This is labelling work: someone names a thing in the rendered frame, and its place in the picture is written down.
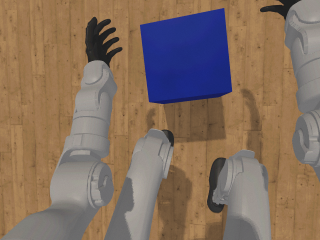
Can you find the robot right thigh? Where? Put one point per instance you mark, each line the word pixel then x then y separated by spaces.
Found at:
pixel 248 210

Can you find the carton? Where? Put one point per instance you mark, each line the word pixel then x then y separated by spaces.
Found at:
pixel 187 58

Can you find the left robot hand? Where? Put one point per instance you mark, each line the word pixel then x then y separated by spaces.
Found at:
pixel 95 49

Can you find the right robot hand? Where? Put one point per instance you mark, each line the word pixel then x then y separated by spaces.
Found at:
pixel 281 9

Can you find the left robot upper arm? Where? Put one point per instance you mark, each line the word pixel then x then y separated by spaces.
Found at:
pixel 78 190

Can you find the robot left forearm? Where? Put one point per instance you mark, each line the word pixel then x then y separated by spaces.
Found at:
pixel 88 139

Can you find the robot right forearm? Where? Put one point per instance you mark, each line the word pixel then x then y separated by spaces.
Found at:
pixel 302 29

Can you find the right robot upper arm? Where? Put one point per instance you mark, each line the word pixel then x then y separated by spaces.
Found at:
pixel 306 140

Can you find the robot left foot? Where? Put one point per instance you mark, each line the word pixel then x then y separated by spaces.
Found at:
pixel 169 135

